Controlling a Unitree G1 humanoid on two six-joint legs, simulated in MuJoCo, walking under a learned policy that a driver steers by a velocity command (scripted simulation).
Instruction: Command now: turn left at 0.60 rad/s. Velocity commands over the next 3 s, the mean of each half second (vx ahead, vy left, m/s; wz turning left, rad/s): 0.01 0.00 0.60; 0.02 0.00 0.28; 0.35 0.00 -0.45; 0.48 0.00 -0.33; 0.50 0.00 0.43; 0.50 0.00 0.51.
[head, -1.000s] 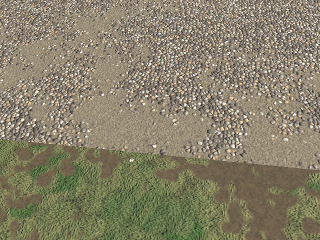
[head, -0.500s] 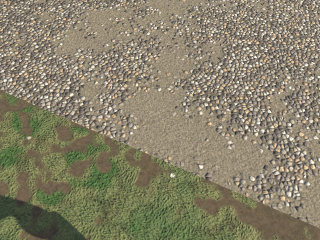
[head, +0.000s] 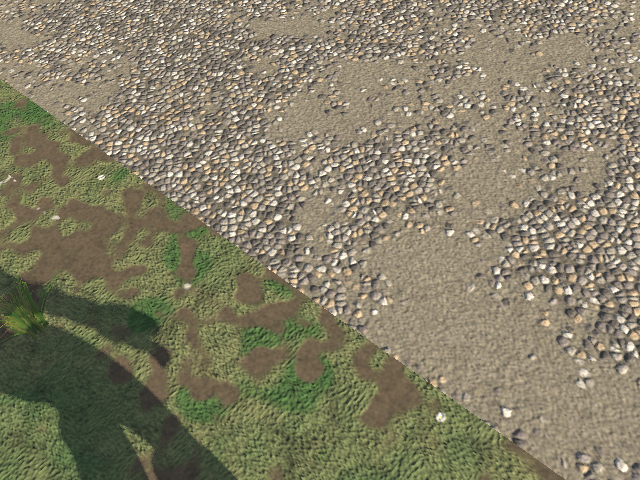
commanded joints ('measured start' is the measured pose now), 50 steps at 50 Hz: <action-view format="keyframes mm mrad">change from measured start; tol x16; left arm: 1 3 135 37 -60 9 -11 2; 50 82 211 56 45 -3 5 -45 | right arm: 1 55 -81 -20 -38 12 8 19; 16 -16 -37 17 -91 4 -6 28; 18 6 -258 -31 -119 0 -29 8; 50 -46 -60 42 10 -23 -56 -17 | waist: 1 6 -206 -98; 15 28 -229 -107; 18 19 265 -78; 21 15 69 -34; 41 25 51 -126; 50 39 -264 -6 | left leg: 1 -75 35 27 103 44 -38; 16 297 90 152 -647 214 54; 18 413 504 -472 -815 628 219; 23 328 290 -196 -769 646 238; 40 262 270 -339 -719 601 226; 45 140 59 -73 -630 115 60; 50 108 36 66 -524 70 51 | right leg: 1 140 -224 123 -104 568 -147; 15 76 -303 -8 5 364 -112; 17 -108 -220 -119 272 86 9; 18 -378 -27 -151 461 -416 86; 20 -363 -46 38 649 -360 76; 34 -319 -1 74 427 -177 80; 42 114 8 32 -35 -27 17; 45 56 -302 425 -227 136 -107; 50 40 -165 471 -253 -406 -139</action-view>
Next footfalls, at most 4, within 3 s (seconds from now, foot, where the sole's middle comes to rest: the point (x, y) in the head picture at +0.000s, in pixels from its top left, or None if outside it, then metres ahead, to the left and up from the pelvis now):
0.34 left None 0.00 0.12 -0.78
0.88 right None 0.07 -0.05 -0.78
1.22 left None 0.02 0.15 -0.78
1.66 right None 0.38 0.00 -0.78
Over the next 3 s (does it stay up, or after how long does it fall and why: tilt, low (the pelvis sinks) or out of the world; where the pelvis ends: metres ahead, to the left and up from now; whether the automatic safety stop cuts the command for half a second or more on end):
stays up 0.97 0.13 0.00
